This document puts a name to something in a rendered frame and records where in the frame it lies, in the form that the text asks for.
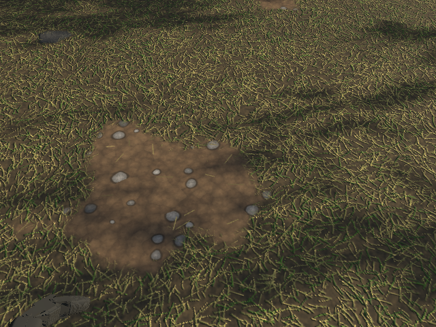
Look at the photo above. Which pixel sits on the robot left hand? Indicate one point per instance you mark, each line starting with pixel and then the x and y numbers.
pixel 49 309

